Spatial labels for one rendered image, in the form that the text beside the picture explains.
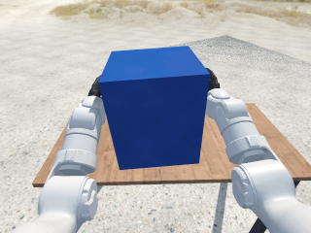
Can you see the right robot forearm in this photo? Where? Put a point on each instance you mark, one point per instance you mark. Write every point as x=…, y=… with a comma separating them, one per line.
x=243, y=142

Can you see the carton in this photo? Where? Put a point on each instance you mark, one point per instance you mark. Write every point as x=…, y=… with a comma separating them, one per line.
x=155, y=104

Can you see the robot left upper arm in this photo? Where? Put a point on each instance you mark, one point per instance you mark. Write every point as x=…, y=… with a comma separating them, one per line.
x=66, y=203

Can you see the robot right hand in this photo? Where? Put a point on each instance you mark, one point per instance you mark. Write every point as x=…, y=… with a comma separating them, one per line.
x=213, y=81

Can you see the table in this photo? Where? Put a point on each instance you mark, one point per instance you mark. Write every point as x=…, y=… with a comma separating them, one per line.
x=213, y=167

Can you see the robot left hand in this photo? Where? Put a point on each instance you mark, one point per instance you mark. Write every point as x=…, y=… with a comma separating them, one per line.
x=95, y=90

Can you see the robot right upper arm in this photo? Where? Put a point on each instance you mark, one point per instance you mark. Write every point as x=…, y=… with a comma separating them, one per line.
x=266, y=188

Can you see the left robot forearm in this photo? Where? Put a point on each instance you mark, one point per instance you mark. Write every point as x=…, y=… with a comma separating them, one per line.
x=77, y=156

